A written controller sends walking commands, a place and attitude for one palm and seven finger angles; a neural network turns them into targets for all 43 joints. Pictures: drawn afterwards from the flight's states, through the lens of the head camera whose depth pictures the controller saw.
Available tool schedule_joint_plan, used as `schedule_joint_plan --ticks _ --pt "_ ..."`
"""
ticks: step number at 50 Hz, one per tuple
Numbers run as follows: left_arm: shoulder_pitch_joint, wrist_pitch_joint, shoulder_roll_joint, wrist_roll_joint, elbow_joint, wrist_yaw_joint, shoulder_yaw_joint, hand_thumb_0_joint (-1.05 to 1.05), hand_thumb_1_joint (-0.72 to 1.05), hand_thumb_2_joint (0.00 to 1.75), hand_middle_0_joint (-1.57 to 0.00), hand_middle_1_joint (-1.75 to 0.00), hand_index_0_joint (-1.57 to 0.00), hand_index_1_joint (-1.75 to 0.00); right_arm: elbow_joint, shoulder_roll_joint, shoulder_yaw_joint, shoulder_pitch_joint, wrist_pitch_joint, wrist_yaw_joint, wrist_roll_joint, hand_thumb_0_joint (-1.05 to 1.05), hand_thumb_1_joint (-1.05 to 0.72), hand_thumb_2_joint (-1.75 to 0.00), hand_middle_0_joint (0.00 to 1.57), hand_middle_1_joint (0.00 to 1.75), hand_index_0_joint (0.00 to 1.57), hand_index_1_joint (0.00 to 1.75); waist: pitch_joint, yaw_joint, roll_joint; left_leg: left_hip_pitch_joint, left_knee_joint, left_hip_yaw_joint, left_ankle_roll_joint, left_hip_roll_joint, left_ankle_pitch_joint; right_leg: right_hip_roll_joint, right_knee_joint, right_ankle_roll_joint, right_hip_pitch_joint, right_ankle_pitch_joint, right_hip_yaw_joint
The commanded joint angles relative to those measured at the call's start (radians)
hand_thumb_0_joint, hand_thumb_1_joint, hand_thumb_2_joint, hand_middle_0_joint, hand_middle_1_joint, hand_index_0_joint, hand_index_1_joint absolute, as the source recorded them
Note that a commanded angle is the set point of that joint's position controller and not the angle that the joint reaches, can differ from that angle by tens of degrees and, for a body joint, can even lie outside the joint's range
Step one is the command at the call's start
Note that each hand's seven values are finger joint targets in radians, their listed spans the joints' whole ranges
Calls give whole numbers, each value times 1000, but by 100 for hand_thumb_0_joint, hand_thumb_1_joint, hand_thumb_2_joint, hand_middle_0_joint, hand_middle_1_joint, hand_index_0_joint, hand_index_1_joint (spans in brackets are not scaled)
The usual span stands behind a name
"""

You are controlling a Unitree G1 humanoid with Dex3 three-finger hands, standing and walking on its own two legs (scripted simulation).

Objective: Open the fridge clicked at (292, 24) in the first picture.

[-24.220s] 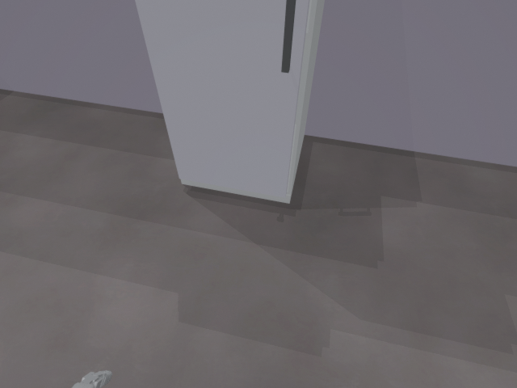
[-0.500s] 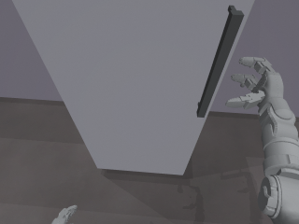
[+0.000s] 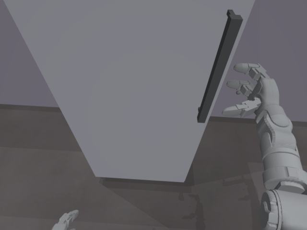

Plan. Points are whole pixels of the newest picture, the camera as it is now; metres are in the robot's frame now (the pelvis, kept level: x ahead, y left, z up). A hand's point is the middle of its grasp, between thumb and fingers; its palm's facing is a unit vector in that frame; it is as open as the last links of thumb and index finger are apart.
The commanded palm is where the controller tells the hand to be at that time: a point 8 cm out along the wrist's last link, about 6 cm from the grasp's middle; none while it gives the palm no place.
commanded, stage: feel for the door with the fingertips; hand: right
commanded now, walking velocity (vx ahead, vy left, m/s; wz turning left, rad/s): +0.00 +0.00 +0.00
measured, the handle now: (212, 76) +0.49 -0.10 +0.16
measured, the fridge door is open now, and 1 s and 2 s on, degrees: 0 0 0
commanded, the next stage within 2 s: slide the fingers in behind the handle in 0.52 s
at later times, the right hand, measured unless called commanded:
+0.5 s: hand (227, 87) +0.45 -0.13 +0.17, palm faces -0.03 +1.00 +0.02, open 14.0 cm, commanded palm +0.42 -0.19 +0.17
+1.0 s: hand (227, 89) +0.44 -0.13 +0.17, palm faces -0.05 +1.00 +0.02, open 14.0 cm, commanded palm +0.41 -0.18 +0.17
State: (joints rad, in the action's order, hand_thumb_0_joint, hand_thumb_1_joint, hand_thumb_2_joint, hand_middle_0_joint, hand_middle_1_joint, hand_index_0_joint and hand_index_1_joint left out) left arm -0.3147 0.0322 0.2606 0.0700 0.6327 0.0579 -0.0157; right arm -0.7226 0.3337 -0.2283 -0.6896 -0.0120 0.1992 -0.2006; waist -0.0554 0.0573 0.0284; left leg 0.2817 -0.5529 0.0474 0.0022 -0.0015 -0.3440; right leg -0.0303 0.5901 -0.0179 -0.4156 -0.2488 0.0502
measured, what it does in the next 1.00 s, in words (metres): stands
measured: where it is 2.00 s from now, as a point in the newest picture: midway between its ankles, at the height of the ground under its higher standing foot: outside the picture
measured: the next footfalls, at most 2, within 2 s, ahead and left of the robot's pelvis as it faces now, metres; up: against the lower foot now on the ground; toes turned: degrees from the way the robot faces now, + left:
none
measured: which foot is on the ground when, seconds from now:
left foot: down 0.00-1.00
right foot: down 0.00-1.00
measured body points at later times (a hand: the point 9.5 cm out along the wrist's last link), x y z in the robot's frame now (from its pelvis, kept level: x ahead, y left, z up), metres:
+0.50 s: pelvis -0.01 +0.01 +0.00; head +0.02 +0.02 +0.45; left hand +0.08 +0.27 -0.11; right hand +0.44 -0.19 +0.17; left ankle -0.04 +0.12 -0.73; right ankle +0.03 -0.11 -0.73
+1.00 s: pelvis +0.00 +0.00 +0.00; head +0.01 +0.01 +0.45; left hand +0.08 +0.27 -0.11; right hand +0.44 -0.19 +0.17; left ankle -0.04 +0.12 -0.73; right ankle +0.03 -0.11 -0.73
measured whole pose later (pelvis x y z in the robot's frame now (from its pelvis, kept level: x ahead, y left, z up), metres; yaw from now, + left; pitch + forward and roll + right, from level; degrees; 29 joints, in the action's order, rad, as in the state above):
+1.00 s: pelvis +0.00 +0.00 +0.00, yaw +0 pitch +4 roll +1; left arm -0.33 0.03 0.26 0.06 0.66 0.05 -0.01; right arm -0.80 0.30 -0.22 -0.74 -0.06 0.16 -0.19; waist -0.05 0.07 0.03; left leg 0.30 -0.56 0.04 0.01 0.01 -0.34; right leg -0.04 0.59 -0.01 -0.42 -0.24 0.05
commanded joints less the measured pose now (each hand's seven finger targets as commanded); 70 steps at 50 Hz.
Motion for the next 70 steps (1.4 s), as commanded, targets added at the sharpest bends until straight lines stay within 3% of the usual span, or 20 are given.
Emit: schedule_joint_plan --ticks 1,5,8,10,18,19,23,24,26,29,33,34,37,48,50,55,59,63,69,70 --pt "28 39 146 4 -119 7 50 0 90 90 -20 -30 -20 -30 275 141 -2 -469 -64 -7 -19 0 50 -30 30 120 30 120 -320 6 -2 77 67 -1 14 40 345 16 -29 -23 356 274 -66" --pt "33 33 145 2 -113 7 45 0 90 90 -20 -30 -20 -30 237 166 -36 -445 -45 -36 -10 0 50 -30 30 120 30 120 -279 -4 -55 58 74 -8 10 36 358 22 -35 -29 305 248 -55" --pt "45 29 133 0 -116 5 41 0 90 90 -20 -30 -20 -30 256 116 9 -494 -38 -56 4 0 50 -30 30 120 30 120 -264 4 -5 78 75 -6 12 34 326 25 -40 -25 311 223 -57" --pt "41 24 139 -3 -111 8 43 0 90 90 -20 -30 -20 -30 251 175 -35 -506 -48 -71 13 0 50 -30 30 120 30 120 -283 1 -42 55 78 -14 9 32 338 24 -36 -29 303 226 -55" --pt "29 25 137 -3 -90 16 35 0 90 90 -20 -30 -20 -30 141 154 5 -610 -86 -59 18 0 50 -30 30 120 30 120 -263 27 5 85 84 -21 10 30 284 30 -40 -26 286 164 -56" --pt "10 25 142 -7 -82 18 40 0 90 90 -20 -30 -20 -30 95 171 -13 -605 -87 -59 16 0 50 -30 30 120 30 120 -260 34 -66 71 88 -20 6 29 285 30 -32 -33 266 160 -58" --pt "-4 29 145 -6 -75 18 42 0 90 90 -20 -30 -20 -30 41 186 -20 -643 -103 -35 14 0 50 -30 30 120 30 120 -295 29 -17 77 79 -26 6 28 301 34 -30 -29 265 164 -53" --pt "-21 30 152 -11 -72 19 46 0 90 90 -20 -30 -20 -30 22 222 -54 -624 -113 -36 11 0 50 -30 30 120 30 120 -308 27 -77 47 76 -25 5 27 318 34 -22 -35 249 179 -54" --pt "-19 32 150 -8 -78 14 46 0 90 90 -20 -30 -20 -30 46 222 -54 -629 -130 -25 7 0 50 -30 30 120 30 120 -344 17 -38 32 65 -29 5 28 360 36 -24 -33 259 205 -49" --pt "-35 31 154 -8 -68 14 50 0 90 90 -20 -30 -20 -30 28 221 -49 -633 -146 -14 0 0 50 -30 30 120 30 120 -311 31 -68 38 70 -28 1 28 360 34 -18 -38 239 196 -43" --pt "-36 37 152 -5 -66 10 52 0 90 90 -20 -30 -20 -30 56 227 -51 -654 -160 -18 12 0 50 -30 30 120 30 120 -317 21 14 73 68 -27 7 33 330 33 -21 -31 266 190 -46" --pt "-42 37 154 -8 -68 9 56 0 90 90 -20 -30 -20 -30 54 227 -58 -620 -162 -20 8 0 50 -30 30 120 30 120 -325 20 -22 55 68 -27 6 33 342 34 -13 -36 262 204 -45" --pt "-32 38 154 -4 -73 6 55 0 90 90 -20 -30 -20 -30 80 240 -71 -591 -159 -18 8 0 50 -30 30 120 30 120 -331 8 -2 55 67 -28 7 35 346 31 -22 -32 269 203 -42" --pt "-4 43 144 0 -91 1 56 0 90 90 -20 -30 -20 -30 164 127 4 -555 -115 -41 4 0 50 -30 30 120 30 120 -300 17 -20 97 72 -9 10 43 314 21 -31 -28 318 213 -53" --pt "3 44 144 -2 -96 -2 59 0 90 90 -20 -30 -20 -30 211 141 -14 -529 -118 -52 9 0 50 -30 30 120 30 120 -339 1 -4 81 62 -9 13 42 345 19 -25 -26 346 256 -53" --pt "19 42 136 -2 -94 -8 53 0 90 90 -20 -30 -20 -30 214 70 42 -531 -93 -80 18 0 50 -30 30 120 30 120 -288 14 -33 101 66 -1 11 43 331 16 -29 -23 336 246 -60" --pt "20 32 136 -10 -96 -5 48 0 90 90 -20 -30 -20 -30 201 105 6 -533 -77 -108 23 0 50 -30 30 120 30 120 -276 7 -64 72 76 -4 11 38 298 23 -38 -26 299 201 -59" --pt "33 36 124 -10 -100 -7 45 0 90 90 -20 -30 -20 -30 228 56 44 -579 -86 -120 35 0 50 -30 30 120 30 120 -309 10 -6 90 65 -4 16 39 306 21 -38 -18 345 224 -63" --pt "23 30 131 -13 -95 -6 45 0 90 90 -20 -30 -20 -30 170 90 16 -537 -92 -119 32 0 50 -30 30 120 30 120 -294 9 -68 51 75 -9 13 38 328 26 -33 -27 303 220 -55" --pt "29 30 129 -10 -96 -6 45 0 90 90 -20 -30 -20 -30 180 73 33 -547 -92 -114 34 0 50 -30 30 120 30 120 -305 7 -45 59 70 -11 12 37 336 25 -39 -23 310 221 -52"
